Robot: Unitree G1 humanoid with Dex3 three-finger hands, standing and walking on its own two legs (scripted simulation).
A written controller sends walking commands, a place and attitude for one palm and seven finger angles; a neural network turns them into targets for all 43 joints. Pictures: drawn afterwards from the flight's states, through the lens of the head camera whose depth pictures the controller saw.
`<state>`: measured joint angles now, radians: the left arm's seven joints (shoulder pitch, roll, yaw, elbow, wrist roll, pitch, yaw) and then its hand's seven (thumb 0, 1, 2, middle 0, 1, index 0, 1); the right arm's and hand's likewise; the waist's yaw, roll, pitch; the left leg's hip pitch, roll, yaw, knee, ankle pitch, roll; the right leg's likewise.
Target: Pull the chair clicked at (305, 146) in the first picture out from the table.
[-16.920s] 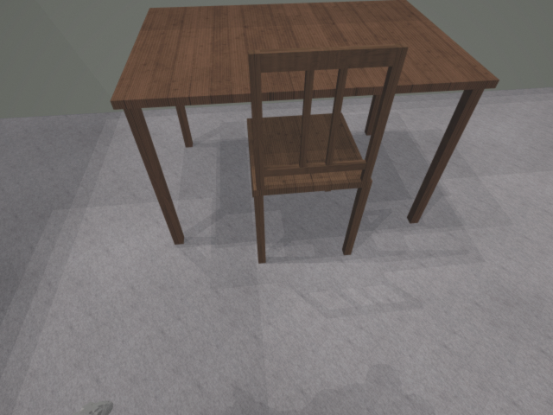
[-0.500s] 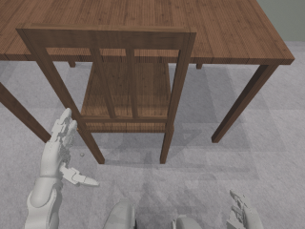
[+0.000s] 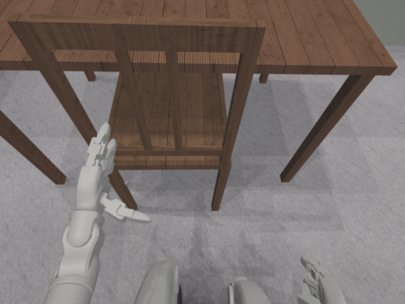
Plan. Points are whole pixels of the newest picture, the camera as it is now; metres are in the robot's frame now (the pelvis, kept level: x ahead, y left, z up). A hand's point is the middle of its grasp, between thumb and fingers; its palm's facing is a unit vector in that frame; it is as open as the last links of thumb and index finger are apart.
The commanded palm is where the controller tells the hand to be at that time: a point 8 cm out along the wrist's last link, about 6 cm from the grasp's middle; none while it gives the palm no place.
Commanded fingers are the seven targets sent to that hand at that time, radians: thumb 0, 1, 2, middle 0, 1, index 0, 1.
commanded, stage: aim the fingers beside a spindle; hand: left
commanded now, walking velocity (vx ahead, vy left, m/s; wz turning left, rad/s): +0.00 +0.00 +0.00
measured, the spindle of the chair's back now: (137, 109) +0.51 +0.17 +0.03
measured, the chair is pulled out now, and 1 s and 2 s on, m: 0.00 0.00 0.00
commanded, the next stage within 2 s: none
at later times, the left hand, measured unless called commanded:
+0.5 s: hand (142, 174) +0.36 +0.14 +0.01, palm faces +0.00 -1.00 -0.03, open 16.9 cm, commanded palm +0.34 +0.19 +0.01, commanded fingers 0.00 -0.50 0.30 -0.06 -0.08 -0.06 -0.08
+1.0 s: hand (140, 176) +0.36 +0.14 +0.01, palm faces +0.04 -1.00 -0.04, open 16.9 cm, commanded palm +0.33 +0.20 +0.01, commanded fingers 0.00 -0.50 0.30 -0.06 -0.08 -0.06 -0.08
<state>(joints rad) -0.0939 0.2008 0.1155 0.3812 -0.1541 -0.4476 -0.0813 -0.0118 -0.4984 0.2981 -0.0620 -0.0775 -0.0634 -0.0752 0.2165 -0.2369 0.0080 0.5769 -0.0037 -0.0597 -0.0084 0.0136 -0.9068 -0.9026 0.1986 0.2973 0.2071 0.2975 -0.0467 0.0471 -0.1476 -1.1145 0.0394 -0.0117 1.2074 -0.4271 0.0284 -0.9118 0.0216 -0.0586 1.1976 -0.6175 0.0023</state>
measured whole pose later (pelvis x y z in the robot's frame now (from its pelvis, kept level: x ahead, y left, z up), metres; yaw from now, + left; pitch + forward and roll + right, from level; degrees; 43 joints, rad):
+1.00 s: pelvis +0.00 -0.01 -0.01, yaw -1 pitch +21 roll -3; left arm -0.18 0.19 0.14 0.47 -0.13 -0.48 -0.05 -0.01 -0.50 0.30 -0.07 -0.08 -0.07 -0.08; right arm 0.20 -0.23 0.00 0.57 -0.01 0.01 0.00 0.01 -0.91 -0.90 0.20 0.30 0.21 0.30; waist -0.06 0.04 -0.16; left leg -1.19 0.05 -0.01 1.26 -0.45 0.01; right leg -1.00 0.03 -0.05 1.27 -0.65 -0.02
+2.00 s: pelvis +0.00 +0.00 -0.01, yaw -1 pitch +21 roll -4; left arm -0.17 0.18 0.10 0.47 -0.14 -0.44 -0.06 -0.01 -0.50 0.30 -0.06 -0.08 -0.06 -0.08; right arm 0.21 -0.23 0.00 0.56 0.00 0.03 0.01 0.01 -0.91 -0.90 0.20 0.30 0.21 0.30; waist -0.06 0.04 -0.15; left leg -1.19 0.05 -0.01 1.26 -0.45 0.03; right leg -0.99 0.03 -0.06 1.25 -0.64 0.00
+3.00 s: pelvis +0.00 -0.01 -0.01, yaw +0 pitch +22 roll -4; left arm -0.18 0.19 0.10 0.49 -0.16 -0.44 -0.08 -0.01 -0.50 0.30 -0.06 -0.08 -0.06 -0.07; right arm 0.21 -0.24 0.00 0.57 0.00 0.02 0.00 0.01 -0.91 -0.90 0.20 0.30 0.21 0.30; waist -0.06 0.05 -0.16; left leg -1.20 0.05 -0.02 1.27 -0.45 0.02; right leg -1.00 0.03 -0.06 1.26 -0.65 -0.01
